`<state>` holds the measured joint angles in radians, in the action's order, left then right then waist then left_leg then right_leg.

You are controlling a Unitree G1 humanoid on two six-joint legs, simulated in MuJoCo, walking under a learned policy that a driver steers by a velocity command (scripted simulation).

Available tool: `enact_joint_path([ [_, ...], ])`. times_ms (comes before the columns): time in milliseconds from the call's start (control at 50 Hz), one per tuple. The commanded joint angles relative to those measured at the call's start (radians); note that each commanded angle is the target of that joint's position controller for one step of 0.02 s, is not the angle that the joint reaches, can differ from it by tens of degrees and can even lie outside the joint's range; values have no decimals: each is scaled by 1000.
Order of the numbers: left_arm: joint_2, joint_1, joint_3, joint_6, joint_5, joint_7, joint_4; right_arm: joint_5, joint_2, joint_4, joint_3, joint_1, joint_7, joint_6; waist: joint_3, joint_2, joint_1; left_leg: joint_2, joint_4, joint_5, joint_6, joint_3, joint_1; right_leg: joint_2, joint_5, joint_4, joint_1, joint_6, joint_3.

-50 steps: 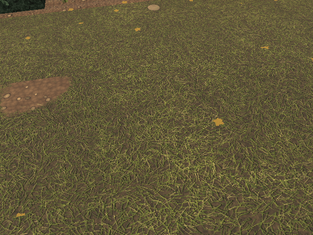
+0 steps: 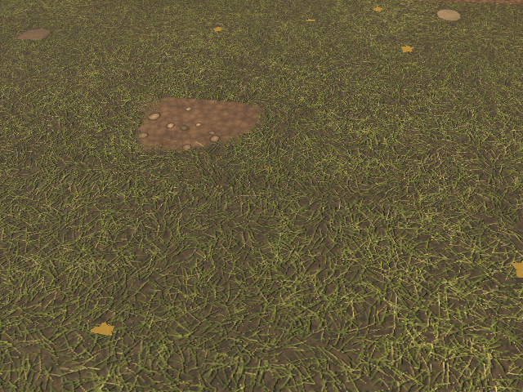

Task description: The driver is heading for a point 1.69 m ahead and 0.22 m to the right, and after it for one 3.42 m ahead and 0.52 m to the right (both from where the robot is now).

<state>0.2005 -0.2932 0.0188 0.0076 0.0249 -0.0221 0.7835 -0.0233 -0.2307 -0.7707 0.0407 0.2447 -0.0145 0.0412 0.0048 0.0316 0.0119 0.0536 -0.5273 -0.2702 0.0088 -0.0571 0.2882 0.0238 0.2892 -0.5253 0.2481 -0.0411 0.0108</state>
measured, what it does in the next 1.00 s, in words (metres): steps on the spot: left foot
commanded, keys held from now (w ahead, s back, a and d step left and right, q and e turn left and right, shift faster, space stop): no key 0.66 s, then w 0.34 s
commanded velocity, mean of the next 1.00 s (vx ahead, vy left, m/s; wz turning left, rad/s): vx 0.08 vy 0.00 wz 0.02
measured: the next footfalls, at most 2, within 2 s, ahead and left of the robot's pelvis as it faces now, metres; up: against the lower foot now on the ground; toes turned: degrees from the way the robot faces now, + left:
left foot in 0.02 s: +0.05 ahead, +0.12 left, +0.00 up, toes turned -4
left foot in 1.40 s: +0.44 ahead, +0.04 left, +0.00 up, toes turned +2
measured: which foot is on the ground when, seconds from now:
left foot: up 0.00-0.00, down 0.02-0.96, up 0.98-1.00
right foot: down 0.00-1.00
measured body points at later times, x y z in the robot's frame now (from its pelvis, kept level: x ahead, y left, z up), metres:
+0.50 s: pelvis +0.02 +0.01 +0.00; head +0.02 +0.01 +0.45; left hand +0.05 +0.26 -0.15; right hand +0.05 -0.23 -0.15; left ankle +0.01 +0.12 -0.74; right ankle -0.01 -0.10 -0.74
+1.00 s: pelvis +0.08 -0.02 -0.01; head +0.08 -0.03 +0.44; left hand +0.10 +0.22 -0.15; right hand +0.01 -0.25 -0.17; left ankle +0.01 +0.11 -0.72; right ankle +0.06 -0.09 -0.74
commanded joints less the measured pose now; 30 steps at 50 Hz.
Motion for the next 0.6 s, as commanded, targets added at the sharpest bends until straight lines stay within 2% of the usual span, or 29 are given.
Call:
enact_joint_path([
  [20, 122, -10, 24, -25, 0, 2, -42, -5, -67, 36, 5, 16, 17, -29, 52, -148, -26, -70, 155, 177, 11, -40, -217, -182, -332, 114, 43, -46, 202],
  [40, 94, -44, 16, -35, -14, 12, -43, -7, -106, 24, 13, 9, 22, -37, 69, -59, 0, -141, 94, 267, 29, -119, -263, -140, -273, 125, 74, -13, 169],
  [60, 107, -41, 22, -33, -13, 14, -25, 3, -90, -5, 13, 24, 17, -35, 42, -18, -12, -137, 78, 239, 42, -114, -185, -101, -159, 139, 29, -5, 123],
  [80, 117, -16, 28, -27, -7, 14, -16, 2, -67, -14, 6, 18, 14, -36, -1, -21, -26, -129, 91, 206, 41, -107, -146, -95, -125, 135, 17, -1, 115],
  [100, 112, -10, 29, -23, -5, 15, -8, 1, -61, -25, 4, 10, 15, -36, -26, -17, -27, -123, 100, 191, 37, -103, -125, -94, -128, 133, 12, -2, 112],
  [140, 109, -16, 33, -18, -4, 17, 5, 3, -61, -45, 2, 5, 22, -37, -31, 4, -22, -119, 112, 203, 35, -99, -114, -98, -167, 126, -13, -9, 110],
  [400, 81, -28, 49, -11, -7, 2, 169, 6, -44, -198, 5, 8, 38, -53, -51, -25, -7, -126, 152, 228, 41, -100, -113, -99, -187, 155, -125, -2, 97],
  [600, 60, -32, 45, -10, -6, -5, 271, 4, -19, -292, -1, 39, 45, -54, -74, -26, -10, -126, 165, 217, 43, -93, -124, -102, -181, 167, -126, 1, 94],
])
Velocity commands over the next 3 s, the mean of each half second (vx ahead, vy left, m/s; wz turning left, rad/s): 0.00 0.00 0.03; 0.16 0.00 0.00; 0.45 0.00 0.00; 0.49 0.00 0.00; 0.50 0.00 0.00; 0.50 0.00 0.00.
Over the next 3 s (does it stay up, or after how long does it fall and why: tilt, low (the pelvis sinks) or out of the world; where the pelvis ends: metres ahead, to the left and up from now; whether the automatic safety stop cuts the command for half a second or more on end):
stays up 1.17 -0.08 -0.18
